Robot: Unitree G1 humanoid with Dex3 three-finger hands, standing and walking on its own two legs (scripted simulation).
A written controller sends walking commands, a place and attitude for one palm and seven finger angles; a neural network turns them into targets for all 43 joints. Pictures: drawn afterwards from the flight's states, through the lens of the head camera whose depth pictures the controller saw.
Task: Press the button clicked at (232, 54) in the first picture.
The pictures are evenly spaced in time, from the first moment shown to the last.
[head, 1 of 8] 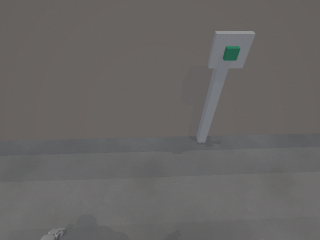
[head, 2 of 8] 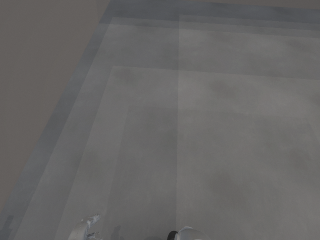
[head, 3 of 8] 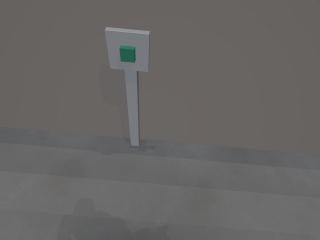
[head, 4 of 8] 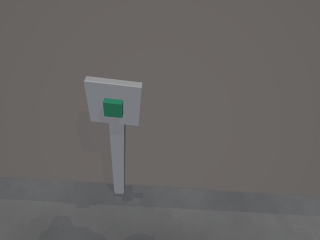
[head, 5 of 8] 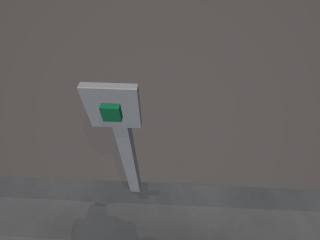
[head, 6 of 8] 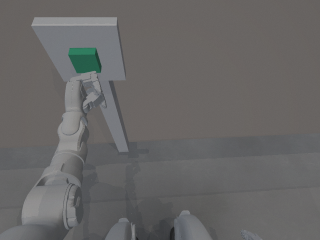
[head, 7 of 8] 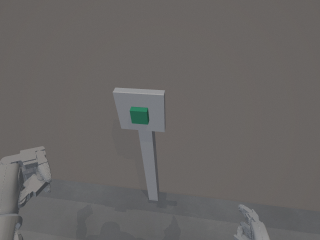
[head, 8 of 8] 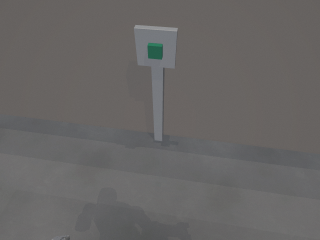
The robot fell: no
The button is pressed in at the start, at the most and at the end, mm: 0 10 0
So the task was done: yes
